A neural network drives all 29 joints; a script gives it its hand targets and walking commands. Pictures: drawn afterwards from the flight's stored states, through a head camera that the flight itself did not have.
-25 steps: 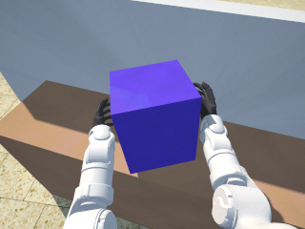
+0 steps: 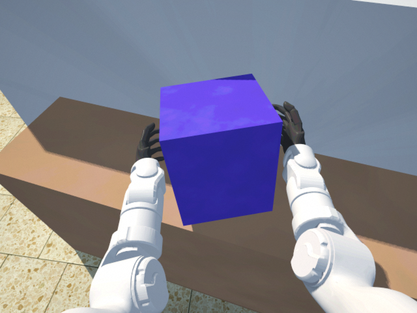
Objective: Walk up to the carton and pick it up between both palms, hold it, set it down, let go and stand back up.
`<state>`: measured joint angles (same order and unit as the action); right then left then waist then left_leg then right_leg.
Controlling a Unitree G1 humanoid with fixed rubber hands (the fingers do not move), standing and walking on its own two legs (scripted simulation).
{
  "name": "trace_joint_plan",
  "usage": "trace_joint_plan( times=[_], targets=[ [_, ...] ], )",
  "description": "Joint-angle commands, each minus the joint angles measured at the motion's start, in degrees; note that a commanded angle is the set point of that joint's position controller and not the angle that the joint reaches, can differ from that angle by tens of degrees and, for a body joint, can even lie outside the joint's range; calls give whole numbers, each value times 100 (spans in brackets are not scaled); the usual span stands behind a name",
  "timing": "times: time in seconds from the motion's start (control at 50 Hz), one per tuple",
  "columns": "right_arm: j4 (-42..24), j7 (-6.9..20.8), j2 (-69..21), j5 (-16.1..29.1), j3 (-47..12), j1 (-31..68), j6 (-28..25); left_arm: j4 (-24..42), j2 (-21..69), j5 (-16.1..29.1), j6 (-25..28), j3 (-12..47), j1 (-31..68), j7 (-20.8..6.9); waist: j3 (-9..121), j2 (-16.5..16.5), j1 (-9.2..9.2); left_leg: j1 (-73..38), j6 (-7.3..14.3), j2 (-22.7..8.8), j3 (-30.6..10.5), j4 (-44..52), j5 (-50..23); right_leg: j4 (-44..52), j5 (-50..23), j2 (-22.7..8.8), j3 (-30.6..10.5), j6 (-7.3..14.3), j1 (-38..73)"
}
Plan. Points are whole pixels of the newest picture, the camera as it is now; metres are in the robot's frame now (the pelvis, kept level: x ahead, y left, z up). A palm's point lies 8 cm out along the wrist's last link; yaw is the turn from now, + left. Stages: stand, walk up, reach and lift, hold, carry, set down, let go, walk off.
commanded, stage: set down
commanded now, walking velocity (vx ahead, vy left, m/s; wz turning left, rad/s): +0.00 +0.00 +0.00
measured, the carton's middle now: (217, 150) +0.44 -0.04 +0.03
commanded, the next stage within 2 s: none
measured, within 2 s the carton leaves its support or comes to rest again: neither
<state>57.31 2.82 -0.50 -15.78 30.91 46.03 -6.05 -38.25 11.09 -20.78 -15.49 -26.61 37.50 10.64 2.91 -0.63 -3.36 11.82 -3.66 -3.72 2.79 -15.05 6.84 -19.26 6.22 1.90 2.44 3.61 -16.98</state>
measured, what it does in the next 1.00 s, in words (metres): stands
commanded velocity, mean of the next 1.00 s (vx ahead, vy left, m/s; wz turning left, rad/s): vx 0.00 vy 0.00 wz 0.00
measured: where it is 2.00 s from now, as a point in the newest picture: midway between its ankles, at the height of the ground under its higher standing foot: outside the picture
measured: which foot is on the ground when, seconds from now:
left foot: down 0.00-1.00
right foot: down 0.00-1.00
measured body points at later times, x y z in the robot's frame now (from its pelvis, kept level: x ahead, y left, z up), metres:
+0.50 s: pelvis +0.02 +0.01 +0.00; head +0.07 +0.01 +0.45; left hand +0.44 +0.11 +0.06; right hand +0.44 -0.19 +0.08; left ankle +0.00 +0.16 -0.75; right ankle +0.04 -0.07 -0.75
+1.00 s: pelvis +0.01 +0.01 +0.00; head +0.06 -0.01 +0.45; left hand +0.42 +0.11 +0.05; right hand +0.43 -0.20 +0.07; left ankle +0.00 +0.16 -0.75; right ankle +0.04 -0.07 -0.75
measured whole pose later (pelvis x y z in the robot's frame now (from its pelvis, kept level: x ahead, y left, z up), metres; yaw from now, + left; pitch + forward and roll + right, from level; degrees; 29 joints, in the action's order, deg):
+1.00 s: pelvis +0.01 +0.01 +0.00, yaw -1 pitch +8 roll +1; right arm 58.9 5.9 2.1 -17.2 30.4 46.4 -11.2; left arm -38.4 13.1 -23.9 -6.8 -28.8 37.7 10.5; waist 2.6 2.2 -3.7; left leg 15.8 -2.7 -3.2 4.3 -15.4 7.9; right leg -18.5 6.0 1.1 2.9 2.9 -21.1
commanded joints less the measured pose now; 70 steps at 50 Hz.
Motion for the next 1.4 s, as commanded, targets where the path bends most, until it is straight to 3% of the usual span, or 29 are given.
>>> trace_joint_plan(
  times=[0.0, 0.08, 0.1, 0.22, 0.3, 0.32, 0.36, 0.4, 0.42, 0.46, 0.48, 0.5, 0.58, 0.64, 0.68, 0.7, 0.78, 0.82, 0.92, 0.98, 1.06, 1.1, 1.14, 1.16, 1.26, 1.3, 1.32, 1.34, 1.38],
  targets=[
    [-407, 701, -2300, -275, -1282, 3412, -253, 1010, 1892, 216, 935, 1742, 4644, -578, 3426, -377, -35, -338, 322, 388, 360, 194, 544, -141, -2250, -229, 275, -919, 2264],
    [-734, 688, -2031, -300, -1282, 3727, -334, 581, 1831, 185, 937, 1500, 4288, -661, 3455, -432, 23, -31, 341, 426, 340, 252, 649, -217, -2486, -276, 239, -978, 2426],
    [-815, 635, -2215, -345, -1343, 3570, -415, 634, 1990, 283, 1044, 1642, 4240, -672, 3687, -565, -71, 73, 356, 425, 314, 185, 464, -336, -2964, -274, 248, -999, 2481],
    [-596, 627, -1972, -327, -1452, 3265, -529, 443, 1992, 153, 1167, 1672, 3837, -695, 3621, -527, -215, 107, 282, 375, 268, 156, 0, -480, -4074, -322, 199, -1087, 2600],
    [-414, 619, -1943, -219, -1633, 3055, -576, 403, 2003, 63, 1196, 1577, 3545, -710, 3480, -620, -154, 248, 355, 358, 281, 139, -229, -494, -4451, -348, 163, -1112, 2760],
    [-234, 637, -1837, -58, -1611, 3092, -612, 503, 2206, 87, 1230, 1754, 3707, -674, 3611, -353, -319, 103, 253, 289, 192, 138, -269, -475, -4444, -300, 197, -1004, 2674],
    [-138, 672, -1792, -85, -1586, 2943, -656, 452, 2085, -43, 1248, 1671, 3481, -643, 3704, -247, -149, -88, 267, 235, 183, 68, -572, -487, -4337, -263, 248, -965, 2294],
    [-539, 667, -1767, -41, -1688, 3042, -804, 582, 2327, 49, 1249, 1973, 3376, -595, 3925, -150, -223, -10, 199, 230, 143, -73, -1000, -566, -4713, -256, 236, -859, 2240],
    [-505, 687, -1543, -48, -1591, 3082, -801, 532, 2316, -16, 1210, 1940, 3339, -570, 3885, -98, -313, -101, 180, 170, 46, -35, -978, -530, -4430, -210, 288, -836, 2154],
    [-213, 727, -1384, 75, -1749, 2793, -733, 565, 2144, -96, 1133, 1810, 3095, -548, 3491, -88, -175, -597, 194, 141, 47, -115, -1117, -339, -4085, -166, 350, -804, 1871],
    [-247, 767, -1376, 135, -1718, 2657, -696, 820, 2293, -9, 1133, 2002, 3272, -522, 3660, 21, -348, -799, 121, 122, -21, -176, -1238, -377, -4052, -128, 396, -785, 1650],
    [-149, 761, -1393, 50, -1599, 2656, -726, 898, 2340, -105, 1119, 2015, 3237, -487, 3624, 247, -286, -1042, 91, 104, 2, -210, -1439, -343, -3931, -86, 463, -749, 1392],
    [-74, 842, -1174, 181, -1673, 2721, -727, 721, 2260, -124, 944, 1925, 3004, -424, 3407, 189, -145, -1306, 100, 6, -19, -284, -1398, -47, -2937, -9, 429, -587, 934],
    [-96, 870, -1035, 143, -1454, 2862, -775, 900, 2336, -125, 953, 2097, 3205, -324, 3372, 366, -271, -1570, 46, 22, 7, -313, -1330, 46, -2527, 54, 464, -513, 362],
    [-210, 890, -1120, -12, -1471, 2982, -757, 923, 2425, -81, 991, 2056, 3345, -271, 3446, 277, -94, -1537, 65, -2, -15, -303, -1169, 82, -2272, 34, 495, -490, 384],
    [-252, 873, -1068, 2, -1391, 2882, -722, 825, 2327, -59, 985, 2066, 3464, -280, 3299, 126, -266, -1342, 123, -16, -17, -265, -807, 81, -2151, 17, 467, -519, 371],
    [-78, 898, -1130, -153, -1329, 2756, -671, 531, 1992, -288, 1000, 1608, 3109, -341, 2956, -157, -71, -976, 227, 104, 152, -146, -641, 65, -2397, -92, 331, -650, 828],
    [-272, 858, -1360, -255, -1260, 2804, -703, 650, 2173, -154, 1031, 1746, 3248, -396, 3006, -262, -206, -649, 236, 144, 136, -51, -218, -77, -2477, -135, 314, -727, 1108],
    [-232, 841, -1457, -577, -1110, 2688, -628, 293, 1885, -346, 1207, 1135, 3123, -530, 2891, -669, -108, 69, 471, 292, 326, 206, 337, -88, -2335, -245, 217, -879, 1622],
    [-301, 809, -1565, -590, -1150, 2581, -674, 285, 1939, -326, 1290, 1258, 2975, -584, 2863, -716, -230, 46, 411, 310, 295, 195, 343, -185, -2730, -263, 185, -944, 1811],
    [-178, 794, -1627, -776, -929, 2495, -555, 174, 1837, -508, 1354, 977, 3114, -662, 2711, -619, -248, 316, 457, 345, 300, 277, 652, -88, -1984, -294, 174, -925, 1851],
    [-318, 772, -1565, -735, -996, 2505, -649, 198, 1837, -434, 1384, 1101, 3011, -680, 2818, -524, -335, 146, 420, 369, 340, 195, 420, -157, -2418, -307, 174, -899, 1841],
    [-384, 866, -1579, -776, -926, 2512, -645, 464, 2042, -363, 1416, 1320, 3297, -629, 3223, -199, -419, 17, 368, 272, 235, 194, 422, -174, -2113, -262, 263, -839, 1663],
    [-554, 859, -1636, -706, -1030, 2628, -774, 589, 2077, -223, 1508, 1479, 3316, -543, 3651, -101, -244, -91, 323, 273, 280, 91, 220, -263, -2382, -248, 304, -841, 1733],
    [-771, 866, -1621, -823, -997, 2824, -881, 67, 1976, -487, 1579, 1169, 3042, -587, 3498, -357, -235, 407, 388, 350, 362, 140, 470, -293, -2440, -293, 216, -868, 1855],
    [-541, 878, -1603, -904, -917, 2565, -901, 107, 2022, -559, 1648, 1284, 2926, -567, 3380, -70, -244, 273, 342, 288, 281, 93, 291, -267, -2357, -277, 252, -819, 1693],
    [-459, 883, -1687, -956, -895, 2236, -871, 130, 2050, -653, 1663, 1208, 2827, -585, 3194, -126, -293, 214, 371, 268, 296, 121, 313, -235, -2306, -274, 263, -827, 1676],
    [-508, 903, -1668, -867, -1000, 2419, -883, 66, 2028, -621, 1653, 1153, 2788, -574, 3193, -185, -164, 160, 374, 274, 301, 76, 207, -313, -2426, -277, 250, -855, 1628],
    [-330, 881, -1559, -851, -891, 2333, -907, 285, 2103, -559, 1633, 1379, 2919, -555, 3125, -14, -308, -67, 260, 209, 286, 22, -19, -265, -2365, -203, 302, -776, 1442]
  ],
)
